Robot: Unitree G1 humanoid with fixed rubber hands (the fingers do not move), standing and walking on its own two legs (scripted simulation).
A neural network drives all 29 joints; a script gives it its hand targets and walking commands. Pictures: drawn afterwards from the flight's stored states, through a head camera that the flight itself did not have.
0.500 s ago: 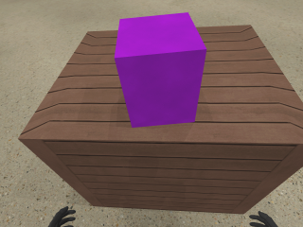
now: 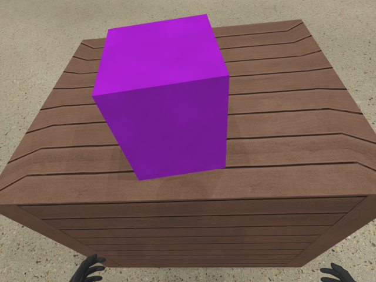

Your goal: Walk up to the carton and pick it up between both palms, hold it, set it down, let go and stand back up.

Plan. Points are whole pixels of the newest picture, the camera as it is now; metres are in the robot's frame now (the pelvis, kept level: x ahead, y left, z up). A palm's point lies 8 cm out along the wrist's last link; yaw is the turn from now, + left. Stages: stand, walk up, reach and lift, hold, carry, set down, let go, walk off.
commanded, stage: stand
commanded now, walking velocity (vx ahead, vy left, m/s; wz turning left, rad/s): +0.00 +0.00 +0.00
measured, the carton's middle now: (170, 102) +0.46 +0.06 +0.14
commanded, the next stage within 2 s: none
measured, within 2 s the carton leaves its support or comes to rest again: neither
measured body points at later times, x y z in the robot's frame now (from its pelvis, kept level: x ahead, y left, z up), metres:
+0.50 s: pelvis +0.06 +0.02 -0.01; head +0.09 +0.00 +0.44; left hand +0.21 +0.29 -0.09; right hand +0.17 -0.28 -0.11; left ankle +0.01 +0.13 -0.71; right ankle +0.07 -0.11 -0.72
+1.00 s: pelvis +0.07 +0.04 -0.01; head +0.10 +0.05 +0.44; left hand +0.22 +0.33 -0.10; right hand +0.20 -0.25 -0.10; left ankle +0.02 +0.14 -0.72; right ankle +0.07 -0.11 -0.72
